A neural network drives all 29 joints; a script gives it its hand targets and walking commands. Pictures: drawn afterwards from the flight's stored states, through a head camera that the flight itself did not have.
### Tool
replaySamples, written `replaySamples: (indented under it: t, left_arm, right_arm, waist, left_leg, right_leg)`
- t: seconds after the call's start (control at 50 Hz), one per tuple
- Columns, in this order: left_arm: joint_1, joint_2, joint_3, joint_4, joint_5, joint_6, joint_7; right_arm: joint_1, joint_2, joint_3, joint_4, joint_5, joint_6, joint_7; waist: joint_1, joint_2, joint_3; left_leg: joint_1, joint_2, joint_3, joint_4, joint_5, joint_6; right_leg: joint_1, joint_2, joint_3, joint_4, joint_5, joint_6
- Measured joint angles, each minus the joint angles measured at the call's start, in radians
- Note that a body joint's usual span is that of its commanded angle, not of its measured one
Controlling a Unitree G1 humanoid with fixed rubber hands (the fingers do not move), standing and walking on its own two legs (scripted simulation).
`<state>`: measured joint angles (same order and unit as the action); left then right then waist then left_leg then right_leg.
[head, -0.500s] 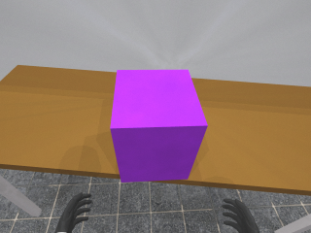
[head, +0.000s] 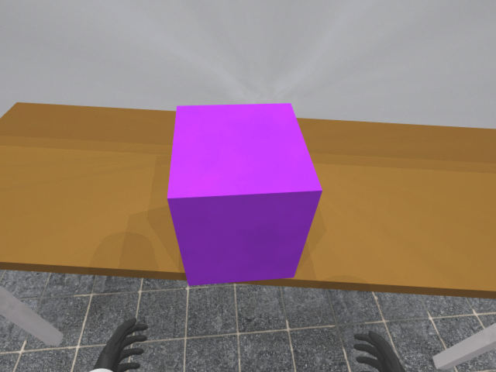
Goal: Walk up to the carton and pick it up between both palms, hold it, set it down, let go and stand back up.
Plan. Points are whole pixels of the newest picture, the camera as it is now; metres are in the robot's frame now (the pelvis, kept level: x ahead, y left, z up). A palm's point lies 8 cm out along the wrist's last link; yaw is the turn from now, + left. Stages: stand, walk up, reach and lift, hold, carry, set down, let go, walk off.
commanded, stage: set down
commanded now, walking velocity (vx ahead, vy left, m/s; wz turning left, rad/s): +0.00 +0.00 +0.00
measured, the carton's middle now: (238, 196) +0.41 +0.04 +0.06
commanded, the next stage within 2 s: let go in 0.08 s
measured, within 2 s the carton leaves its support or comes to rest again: neither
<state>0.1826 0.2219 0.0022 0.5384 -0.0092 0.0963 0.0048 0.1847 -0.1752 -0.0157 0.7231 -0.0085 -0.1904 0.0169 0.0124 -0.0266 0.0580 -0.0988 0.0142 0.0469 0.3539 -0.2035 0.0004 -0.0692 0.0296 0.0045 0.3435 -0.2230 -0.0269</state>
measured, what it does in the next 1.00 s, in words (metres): stands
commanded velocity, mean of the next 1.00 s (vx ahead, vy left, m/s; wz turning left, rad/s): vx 0.00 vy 0.00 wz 0.00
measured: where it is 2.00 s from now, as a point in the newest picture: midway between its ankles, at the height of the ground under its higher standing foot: outside the picture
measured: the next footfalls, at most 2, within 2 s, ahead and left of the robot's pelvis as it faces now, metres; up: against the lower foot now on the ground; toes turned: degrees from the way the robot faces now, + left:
none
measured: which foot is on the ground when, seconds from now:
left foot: down 0.00-1.00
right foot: down 0.00-1.00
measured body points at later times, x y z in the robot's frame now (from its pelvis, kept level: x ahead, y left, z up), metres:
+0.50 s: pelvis -0.01 +0.00 +0.00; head +0.00 +0.00 +0.45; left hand +0.17 +0.22 -0.09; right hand +0.16 -0.23 -0.09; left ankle -0.01 +0.12 -0.75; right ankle -0.02 -0.10 -0.75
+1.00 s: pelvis -0.02 +0.01 -0.01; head -0.03 +0.01 +0.44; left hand +0.07 +0.27 -0.12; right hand +0.06 -0.26 -0.12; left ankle -0.01 +0.12 -0.75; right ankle -0.02 -0.10 -0.75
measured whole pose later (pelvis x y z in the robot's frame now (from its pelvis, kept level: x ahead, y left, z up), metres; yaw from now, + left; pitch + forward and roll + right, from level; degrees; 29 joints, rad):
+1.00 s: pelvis -0.02 +0.01 -0.01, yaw +1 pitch -3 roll -1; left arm 0.33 0.26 0.03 0.70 0.02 -0.03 0.00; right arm 0.34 -0.25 -0.03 0.75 -0.01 -0.04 0.00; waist 0.00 0.00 0.01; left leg -0.20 0.01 0.03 0.49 -0.24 0.01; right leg -0.16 0.02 -0.02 0.46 -0.25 -0.01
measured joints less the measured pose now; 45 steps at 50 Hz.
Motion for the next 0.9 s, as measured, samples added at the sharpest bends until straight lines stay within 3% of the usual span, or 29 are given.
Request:
replaySamples:
  t: [0.28,0.6,0.74,0.9]
  left_arm:
    - [-0.015,-0.008,0.000,0.004,0.011,0.018,0.008]
    - [-0.013,-0.013,-0.008,-0.008,-0.009,0.024,0.011]
    - [0.050,0.007,0.015,0.073,0.030,-0.099,-0.004]
    - [0.128,0.038,0.036,0.142,0.029,-0.121,-0.010]
  right_arm:
    - [-0.015,-0.014,-0.009,0.024,-0.002,-0.013,0.014]
    - [0.008,-0.011,-0.022,-0.028,-0.009,0.006,0.014]
    - [0.052,-0.048,-0.022,-0.013,-0.002,0.119,-0.016]
    - [0.131,-0.075,-0.027,0.020,-0.005,0.148,-0.018]
  waist:
    - [-0.008,0.004,0.006]
    - [0.001,0.002,0.003]
    - [-0.007,0.019,-0.049]
    - [-0.009,0.028,-0.052]
  left_leg:
    - [0.004,0.005,0.006,0.013,-0.005,-0.003]
    - [-0.017,0.006,0.011,0.030,-0.005,-0.005]
    - [-0.086,0.009,-0.007,0.112,-0.042,-0.002]
    - [-0.098,0.003,-0.014,0.135,-0.046,0.007]
  right_leg:
    - [-0.003,0.003,0.002,0.020,-0.006,-0.004]
    - [-0.031,0.003,0.002,0.049,-0.010,-0.005]
    - [-0.078,0.003,-0.015,0.098,-0.036,-0.001]
    - [-0.083,-0.003,-0.023,0.111,-0.038,0.006]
